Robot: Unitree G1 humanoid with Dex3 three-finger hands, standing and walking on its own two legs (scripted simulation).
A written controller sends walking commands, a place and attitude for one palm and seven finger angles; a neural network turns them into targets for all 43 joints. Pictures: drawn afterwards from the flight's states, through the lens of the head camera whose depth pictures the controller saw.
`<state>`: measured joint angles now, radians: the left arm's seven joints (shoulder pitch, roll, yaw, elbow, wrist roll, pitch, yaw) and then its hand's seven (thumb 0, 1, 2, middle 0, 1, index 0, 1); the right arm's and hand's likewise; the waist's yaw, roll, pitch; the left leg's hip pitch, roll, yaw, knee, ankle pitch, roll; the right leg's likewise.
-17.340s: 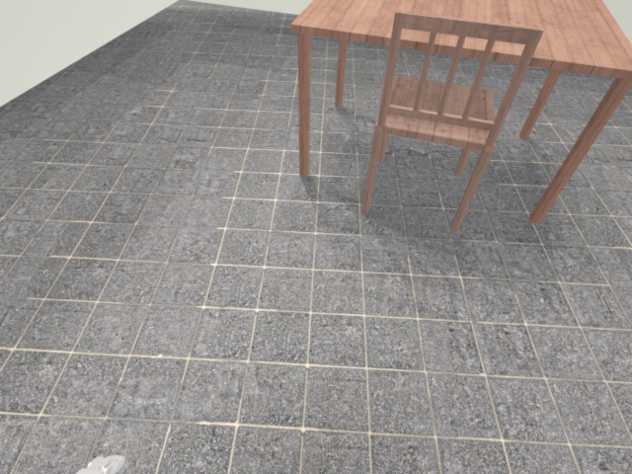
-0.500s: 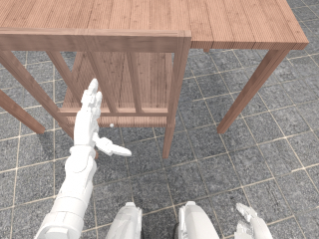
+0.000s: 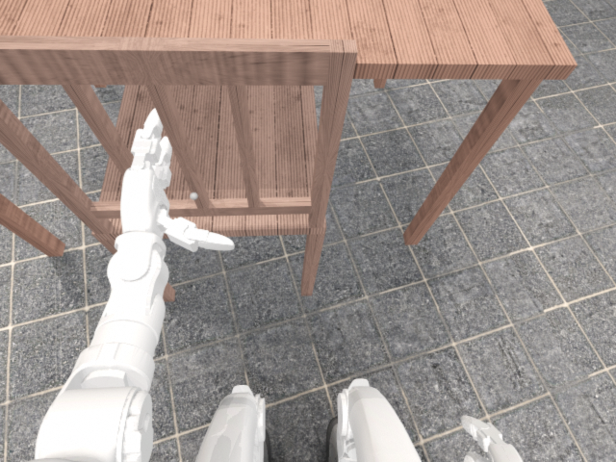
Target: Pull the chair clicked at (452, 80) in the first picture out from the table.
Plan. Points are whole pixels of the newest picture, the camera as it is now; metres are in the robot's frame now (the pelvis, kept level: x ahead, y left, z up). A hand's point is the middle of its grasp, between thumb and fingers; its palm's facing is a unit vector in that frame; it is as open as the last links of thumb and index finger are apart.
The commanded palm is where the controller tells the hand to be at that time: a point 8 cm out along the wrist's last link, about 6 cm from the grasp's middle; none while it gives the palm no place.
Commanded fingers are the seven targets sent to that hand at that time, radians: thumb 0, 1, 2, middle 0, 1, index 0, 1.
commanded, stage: push the fingers through the gap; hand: left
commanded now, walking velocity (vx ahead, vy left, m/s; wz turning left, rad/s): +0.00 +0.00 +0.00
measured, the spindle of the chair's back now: (184, 155) +0.52 +0.16 +0.02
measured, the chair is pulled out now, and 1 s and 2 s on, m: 0.00 0.00 0.00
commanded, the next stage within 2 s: hook a spindle and tug to test in 0.82 s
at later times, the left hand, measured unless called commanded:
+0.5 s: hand (199, 169) +0.49 +0.14 +0.03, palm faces +0.02 -1.00 -0.02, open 16.9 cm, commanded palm +0.45 +0.18 +0.03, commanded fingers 0.00 -0.50 0.30 -0.06 -0.08 -0.06 -0.08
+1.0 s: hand (200, 175) +0.48 +0.13 +0.03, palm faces +0.04 -1.00 -0.03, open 16.9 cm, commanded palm +0.45 +0.18 +0.03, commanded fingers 0.00 -0.50 0.30 -0.15 -0.35 -0.15 -0.35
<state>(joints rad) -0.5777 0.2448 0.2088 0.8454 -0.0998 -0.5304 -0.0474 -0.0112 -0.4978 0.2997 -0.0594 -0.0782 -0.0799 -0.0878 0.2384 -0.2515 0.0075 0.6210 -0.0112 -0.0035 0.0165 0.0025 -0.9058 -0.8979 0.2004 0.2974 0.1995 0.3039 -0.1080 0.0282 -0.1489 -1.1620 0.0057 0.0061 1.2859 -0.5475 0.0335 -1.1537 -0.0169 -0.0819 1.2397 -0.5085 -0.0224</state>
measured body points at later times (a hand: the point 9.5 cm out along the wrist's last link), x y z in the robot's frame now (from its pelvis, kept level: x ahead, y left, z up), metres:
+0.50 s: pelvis +0.01 +0.01 +0.00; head +0.16 +0.02 +0.43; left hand +0.48 +0.19 +0.03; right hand +0.05 -0.24 -0.12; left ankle +0.03 +0.10 -0.62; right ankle +0.04 -0.11 -0.62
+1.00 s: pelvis +0.01 +0.00 +0.00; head +0.15 +0.01 +0.43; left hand +0.47 +0.19 +0.03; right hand +0.07 -0.26 -0.12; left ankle +0.03 +0.10 -0.62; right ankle +0.04 -0.11 -0.62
